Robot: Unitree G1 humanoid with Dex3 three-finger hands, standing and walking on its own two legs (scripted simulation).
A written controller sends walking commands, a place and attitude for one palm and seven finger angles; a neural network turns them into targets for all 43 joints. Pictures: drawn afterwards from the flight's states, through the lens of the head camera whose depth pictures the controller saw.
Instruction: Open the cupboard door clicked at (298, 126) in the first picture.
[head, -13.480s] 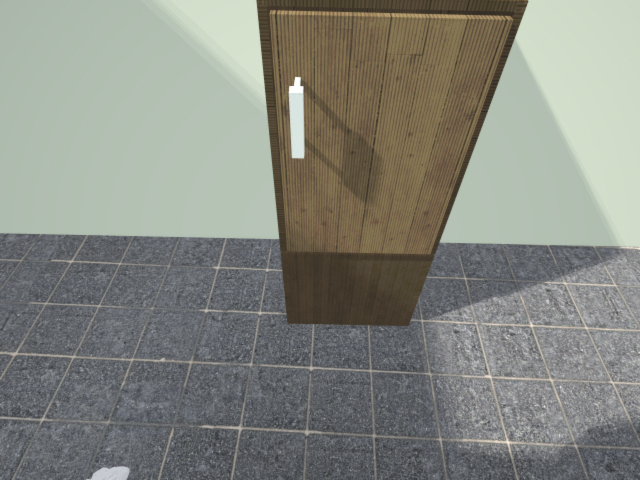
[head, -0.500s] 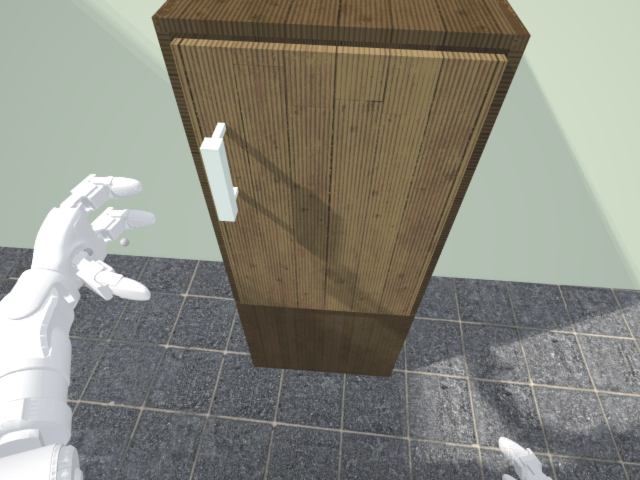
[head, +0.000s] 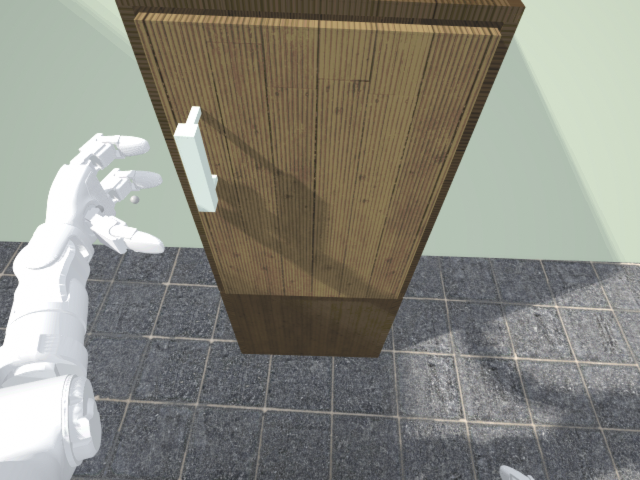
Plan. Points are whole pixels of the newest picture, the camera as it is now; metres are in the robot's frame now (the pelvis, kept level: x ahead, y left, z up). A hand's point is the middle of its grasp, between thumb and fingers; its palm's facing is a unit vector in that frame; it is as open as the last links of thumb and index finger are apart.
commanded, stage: move the hooked fingers beside the handle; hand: left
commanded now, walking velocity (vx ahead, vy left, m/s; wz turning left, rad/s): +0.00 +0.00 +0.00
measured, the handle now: (201, 161) +0.50 +0.17 +0.11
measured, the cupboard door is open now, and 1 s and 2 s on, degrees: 0 0 0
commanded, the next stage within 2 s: slide the fingers in behind the handle in 1.16 s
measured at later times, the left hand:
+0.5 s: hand (147, 177) +0.47 +0.23 +0.11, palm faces -0.03 -1.00 +0.01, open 14.0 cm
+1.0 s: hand (140, 185) +0.45 +0.23 +0.11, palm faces -0.02 -1.00 +0.01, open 14.0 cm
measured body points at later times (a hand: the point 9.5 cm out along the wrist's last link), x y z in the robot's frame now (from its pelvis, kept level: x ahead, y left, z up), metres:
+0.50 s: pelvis +0.00 +0.00 -0.01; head +0.07 +0.02 +0.44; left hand +0.46 +0.28 +0.11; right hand +0.03 -0.27 -0.11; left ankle +0.01 +0.10 -0.71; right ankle +0.01 -0.12 -0.71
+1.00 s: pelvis +0.01 +0.01 -0.01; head +0.07 +0.02 +0.44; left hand +0.45 +0.29 +0.11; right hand +0.06 -0.26 -0.11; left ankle +0.01 +0.10 -0.71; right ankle +0.01 -0.12 -0.71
